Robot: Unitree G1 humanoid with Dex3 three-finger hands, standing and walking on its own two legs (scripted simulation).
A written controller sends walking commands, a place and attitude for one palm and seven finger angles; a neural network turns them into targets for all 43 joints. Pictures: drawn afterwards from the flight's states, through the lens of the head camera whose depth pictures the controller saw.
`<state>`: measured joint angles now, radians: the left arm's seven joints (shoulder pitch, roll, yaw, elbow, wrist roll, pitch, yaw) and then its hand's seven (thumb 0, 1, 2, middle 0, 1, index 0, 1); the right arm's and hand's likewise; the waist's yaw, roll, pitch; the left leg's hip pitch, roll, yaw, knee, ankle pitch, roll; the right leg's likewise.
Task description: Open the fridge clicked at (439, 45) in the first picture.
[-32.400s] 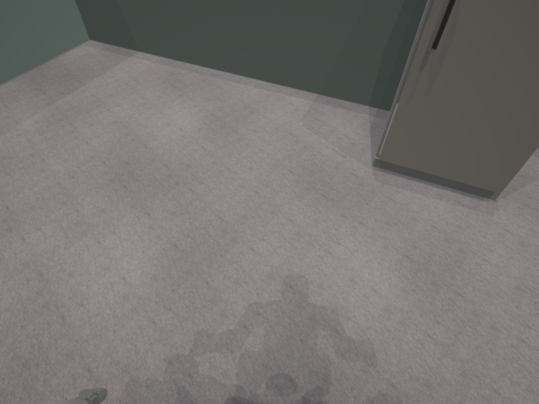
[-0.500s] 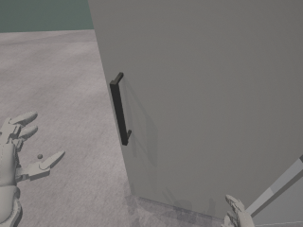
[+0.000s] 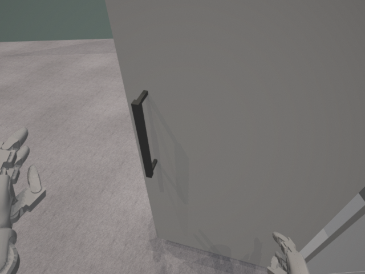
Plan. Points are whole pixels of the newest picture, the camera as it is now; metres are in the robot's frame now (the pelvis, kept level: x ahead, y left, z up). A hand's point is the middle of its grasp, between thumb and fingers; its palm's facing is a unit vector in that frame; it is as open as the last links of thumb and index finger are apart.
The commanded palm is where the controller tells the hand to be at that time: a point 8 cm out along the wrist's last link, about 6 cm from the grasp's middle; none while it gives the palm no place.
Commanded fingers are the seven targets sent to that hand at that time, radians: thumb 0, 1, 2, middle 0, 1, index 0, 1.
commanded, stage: draw the hand back to the body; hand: left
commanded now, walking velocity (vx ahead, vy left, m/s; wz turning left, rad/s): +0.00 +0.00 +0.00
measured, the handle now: (147, 139) +0.41 +0.16 +0.07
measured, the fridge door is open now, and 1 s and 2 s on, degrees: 71 71 71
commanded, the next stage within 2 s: step back with the hand held close in 0.10 s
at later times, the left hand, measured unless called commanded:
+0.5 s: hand (40, 195) +0.18 +0.27 +0.15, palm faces +0.38 -0.80 -0.46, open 7.4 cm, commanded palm +0.12 +0.31 +0.17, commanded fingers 0.00 0.90 0.90 -0.20 -0.30 -0.20 -0.30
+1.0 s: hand out of the picture +0.09 +0.29 +0.16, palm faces +0.47 -0.79 -0.40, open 7.4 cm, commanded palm +0.03 +0.33 +0.17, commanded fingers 0.00 0.90 0.90 -0.20 -0.30 -0.20 -0.30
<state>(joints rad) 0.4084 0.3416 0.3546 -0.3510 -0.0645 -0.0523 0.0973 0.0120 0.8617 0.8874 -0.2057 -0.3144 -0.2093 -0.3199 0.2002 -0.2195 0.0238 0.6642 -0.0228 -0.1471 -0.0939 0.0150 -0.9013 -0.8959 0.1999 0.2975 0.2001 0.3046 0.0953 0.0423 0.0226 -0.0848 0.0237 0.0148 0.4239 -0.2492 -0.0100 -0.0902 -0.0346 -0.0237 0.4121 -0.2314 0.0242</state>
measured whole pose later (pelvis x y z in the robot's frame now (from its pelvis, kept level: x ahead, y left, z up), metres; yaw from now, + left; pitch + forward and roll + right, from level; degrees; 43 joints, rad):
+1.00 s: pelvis -0.11 +0.03 -0.02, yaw +0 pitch -2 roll -1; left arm 0.46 0.38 0.43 -0.51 -0.01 -0.27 0.15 0.01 0.88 0.90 -0.21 -0.30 -0.21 -0.31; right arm 0.23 -0.21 0.02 0.60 -0.02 -0.12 -0.08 0.01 -0.90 -0.90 0.20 0.30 0.20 0.30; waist 0.02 -0.03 0.06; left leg -0.46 0.00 0.01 0.68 -0.27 0.04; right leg -0.42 -0.04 0.00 0.58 -0.17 0.04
